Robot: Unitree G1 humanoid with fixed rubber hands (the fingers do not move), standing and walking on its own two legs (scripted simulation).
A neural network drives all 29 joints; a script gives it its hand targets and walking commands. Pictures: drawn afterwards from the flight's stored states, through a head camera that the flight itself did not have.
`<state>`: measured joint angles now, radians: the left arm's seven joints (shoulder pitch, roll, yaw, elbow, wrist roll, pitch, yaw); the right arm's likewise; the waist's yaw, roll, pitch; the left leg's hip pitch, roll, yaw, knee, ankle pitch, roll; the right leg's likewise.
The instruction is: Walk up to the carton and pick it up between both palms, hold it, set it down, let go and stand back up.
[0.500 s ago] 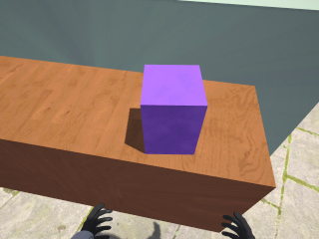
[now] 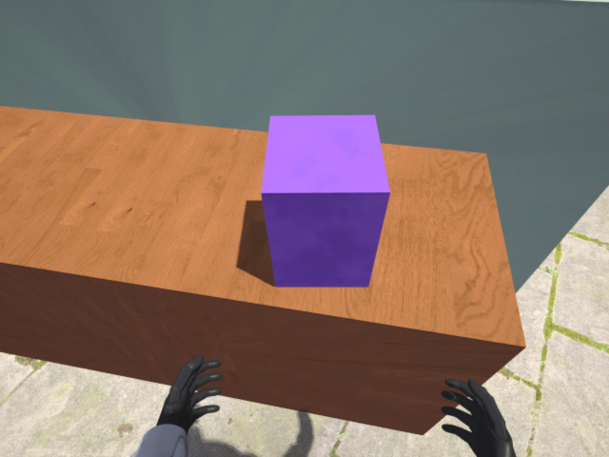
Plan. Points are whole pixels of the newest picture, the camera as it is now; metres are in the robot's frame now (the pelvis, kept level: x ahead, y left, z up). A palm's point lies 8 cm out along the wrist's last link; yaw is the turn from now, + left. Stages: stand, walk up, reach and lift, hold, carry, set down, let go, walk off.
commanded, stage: reach and lift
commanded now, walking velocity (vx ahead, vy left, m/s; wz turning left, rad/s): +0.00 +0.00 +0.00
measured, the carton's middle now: (322, 206) +0.48 +0.05 +0.03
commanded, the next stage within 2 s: none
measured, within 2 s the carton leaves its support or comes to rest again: neither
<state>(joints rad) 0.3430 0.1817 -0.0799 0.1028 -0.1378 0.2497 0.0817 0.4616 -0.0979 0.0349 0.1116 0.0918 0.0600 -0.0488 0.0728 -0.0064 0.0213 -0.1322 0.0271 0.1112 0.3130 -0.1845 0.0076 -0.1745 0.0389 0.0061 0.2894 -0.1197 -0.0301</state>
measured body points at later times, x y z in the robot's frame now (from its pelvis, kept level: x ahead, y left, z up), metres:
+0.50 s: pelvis +0.01 +0.01 +0.00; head +0.03 +0.02 +0.45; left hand +0.22 +0.22 -0.01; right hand +0.24 -0.17 +0.00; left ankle -0.01 +0.11 -0.75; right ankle +0.02 -0.10 -0.75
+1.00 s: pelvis +0.01 +0.01 +0.00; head +0.02 +0.04 +0.45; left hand +0.29 +0.21 +0.06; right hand +0.32 -0.16 +0.06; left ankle -0.01 +0.11 -0.75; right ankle +0.02 -0.10 -0.75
